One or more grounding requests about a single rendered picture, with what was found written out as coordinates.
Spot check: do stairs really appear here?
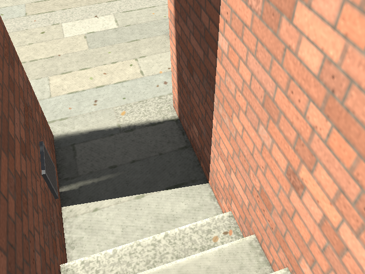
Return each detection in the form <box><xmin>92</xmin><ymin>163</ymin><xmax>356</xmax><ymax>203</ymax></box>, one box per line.
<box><xmin>60</xmin><ymin>211</ymin><xmax>291</xmax><ymax>274</ymax></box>

